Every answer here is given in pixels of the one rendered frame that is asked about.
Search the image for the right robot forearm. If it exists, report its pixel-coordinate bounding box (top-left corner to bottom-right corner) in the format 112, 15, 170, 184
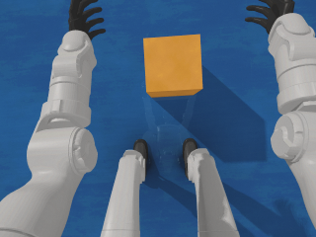
268, 13, 316, 115

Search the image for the left robot shin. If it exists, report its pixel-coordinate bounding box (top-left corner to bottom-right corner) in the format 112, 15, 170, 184
118, 149, 143, 165

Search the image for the robot right upper arm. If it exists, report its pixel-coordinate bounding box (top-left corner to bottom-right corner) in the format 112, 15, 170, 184
271, 111, 316, 230

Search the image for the robot right foot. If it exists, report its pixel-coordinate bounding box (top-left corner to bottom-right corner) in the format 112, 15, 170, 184
183, 138, 198, 178

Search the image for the left robot forearm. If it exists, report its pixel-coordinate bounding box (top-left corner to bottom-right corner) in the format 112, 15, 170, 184
27, 30, 97, 170

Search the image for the robot right hand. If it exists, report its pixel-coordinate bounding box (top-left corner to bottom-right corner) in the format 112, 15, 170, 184
245, 0, 295, 35

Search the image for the carton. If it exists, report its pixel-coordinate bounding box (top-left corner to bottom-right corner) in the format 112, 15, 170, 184
143, 34, 203, 98

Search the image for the robot left hand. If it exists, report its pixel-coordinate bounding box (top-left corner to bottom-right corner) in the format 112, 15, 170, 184
68, 0, 106, 40

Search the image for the robot left upper arm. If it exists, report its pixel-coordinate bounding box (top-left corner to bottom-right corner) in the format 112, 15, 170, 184
0, 126, 98, 237

